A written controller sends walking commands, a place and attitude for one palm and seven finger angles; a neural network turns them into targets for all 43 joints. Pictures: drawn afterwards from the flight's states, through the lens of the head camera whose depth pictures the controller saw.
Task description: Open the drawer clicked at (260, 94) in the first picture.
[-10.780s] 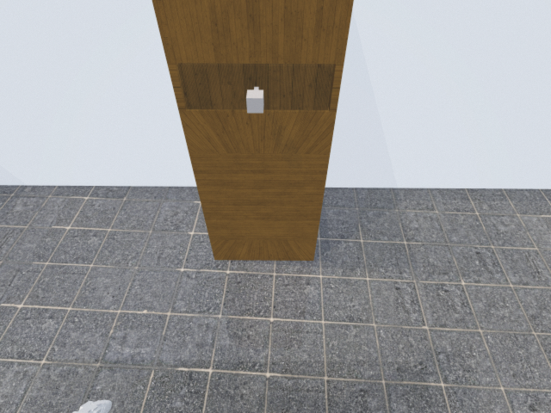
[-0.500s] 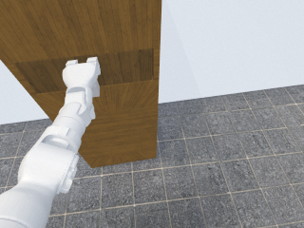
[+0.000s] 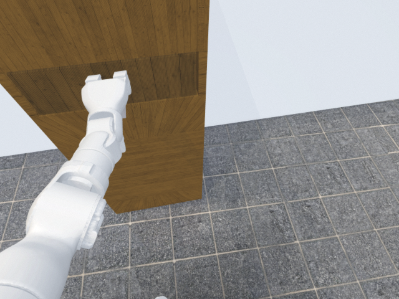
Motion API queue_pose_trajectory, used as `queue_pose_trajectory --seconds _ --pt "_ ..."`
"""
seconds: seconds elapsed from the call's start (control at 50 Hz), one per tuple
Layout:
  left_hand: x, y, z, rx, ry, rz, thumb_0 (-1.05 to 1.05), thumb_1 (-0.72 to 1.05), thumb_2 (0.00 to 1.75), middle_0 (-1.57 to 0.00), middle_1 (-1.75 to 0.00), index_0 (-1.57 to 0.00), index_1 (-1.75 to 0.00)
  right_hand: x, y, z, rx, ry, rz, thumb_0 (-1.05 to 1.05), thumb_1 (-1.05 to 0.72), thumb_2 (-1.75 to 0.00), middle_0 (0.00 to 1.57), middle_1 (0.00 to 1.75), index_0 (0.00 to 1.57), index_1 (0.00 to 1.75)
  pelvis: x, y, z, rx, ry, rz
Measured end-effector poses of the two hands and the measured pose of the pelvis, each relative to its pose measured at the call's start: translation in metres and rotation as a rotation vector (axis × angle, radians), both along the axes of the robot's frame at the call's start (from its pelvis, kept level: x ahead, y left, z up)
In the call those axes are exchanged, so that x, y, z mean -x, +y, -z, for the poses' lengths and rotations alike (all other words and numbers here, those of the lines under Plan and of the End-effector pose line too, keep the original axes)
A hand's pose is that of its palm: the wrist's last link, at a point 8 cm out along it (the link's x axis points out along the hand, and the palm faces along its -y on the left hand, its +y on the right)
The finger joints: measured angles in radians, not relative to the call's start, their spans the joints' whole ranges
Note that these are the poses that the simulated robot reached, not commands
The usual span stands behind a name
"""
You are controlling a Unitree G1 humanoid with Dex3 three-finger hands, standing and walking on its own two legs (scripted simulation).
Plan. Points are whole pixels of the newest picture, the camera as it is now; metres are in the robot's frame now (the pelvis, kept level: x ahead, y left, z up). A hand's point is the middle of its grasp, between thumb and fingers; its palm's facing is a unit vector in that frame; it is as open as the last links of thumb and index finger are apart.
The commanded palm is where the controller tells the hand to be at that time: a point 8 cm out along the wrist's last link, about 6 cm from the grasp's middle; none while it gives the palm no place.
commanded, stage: close the thumb around the handle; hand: left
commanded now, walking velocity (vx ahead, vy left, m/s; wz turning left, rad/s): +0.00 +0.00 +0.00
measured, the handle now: (114, 99) +0.54 +0.15 +0.07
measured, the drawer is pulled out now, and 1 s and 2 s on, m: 0.00 0.00 0.02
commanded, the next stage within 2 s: pull the drawer open in 0.76 s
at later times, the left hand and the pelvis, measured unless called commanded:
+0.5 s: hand (111, 115) +0.50 +0.15 +0.05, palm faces -0.01 -0.05 -1.00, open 8.6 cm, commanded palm +0.48 +0.16 +0.11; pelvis +0.01 +0.00 +0.00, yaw +0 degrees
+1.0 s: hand (111, 116) +0.50 +0.15 +0.05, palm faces -0.03 -0.06 -1.00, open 7.8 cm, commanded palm +0.46 +0.16 +0.11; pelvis +0.02 +0.00 +0.01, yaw -1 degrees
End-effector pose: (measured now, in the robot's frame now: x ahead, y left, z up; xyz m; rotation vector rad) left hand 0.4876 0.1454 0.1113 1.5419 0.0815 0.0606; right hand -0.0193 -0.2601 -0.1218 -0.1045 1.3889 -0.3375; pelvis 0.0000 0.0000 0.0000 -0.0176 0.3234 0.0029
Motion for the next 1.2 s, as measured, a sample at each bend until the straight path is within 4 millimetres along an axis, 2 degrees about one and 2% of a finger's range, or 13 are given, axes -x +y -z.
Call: queue_pose_trajectory --seconds 0.12,0.22,0.54,1.06,1.2 --pt "0.000 0.000 -0.002 0.002 0.026 -0.004 0.00 -0.48 0.30 -0.34 -1.22 -0.35 -1.23 -0.004 0.003 -0.002 0.005 -0.027 0.007 0.00 -0.91 -0.90 0.20 0.30 0.20 0.30 0.000 0.001 -0.002 0.000 -0.008 0.005" --pt "0.000 0.003 -0.002 0.015 0.035 0.010 0.00 -0.38 0.34 -0.34 -1.22 -0.35 -1.22 -0.008 0.001 -0.004 0.018 -0.052 0.008 0.00 -0.91 -0.90 0.20 0.30 0.20 0.30 0.000 0.001 -0.002 -0.001 -0.012 0.011" --pt "0.005 0.009 0.004 0.025 0.014 0.017 0.00 0.34 0.67 -0.38 -1.30 -0.38 -1.29 -0.020 -0.002 -0.004 0.011 -0.034 -0.012 0.00 -0.91 -0.90 0.20 0.30 0.20 0.30 -0.008 0.003 -0.003 -0.001 -0.012 0.008" --pt "0.007 0.009 0.004 0.039 0.014 0.023 0.02 0.34 0.66 -0.42 -1.35 -0.42 -1.35 -0.054 -0.009 -0.005 -0.009 -0.077 -0.012 0.00 -0.91 -0.90 0.20 0.30 0.20 0.30 -0.025 -0.003 -0.009 -0.013 -0.032 0.027" --pt "0.012 0.009 0.004 0.049 0.008 0.028 0.02 0.33 0.67 -0.42 -1.35 -0.42 -1.35 -0.071 -0.011 -0.006 -0.015 -0.093 -0.028 0.00 -0.91 -0.90 0.20 0.30 0.20 0.30 -0.031 -0.004 -0.011 -0.016 -0.046 0.026"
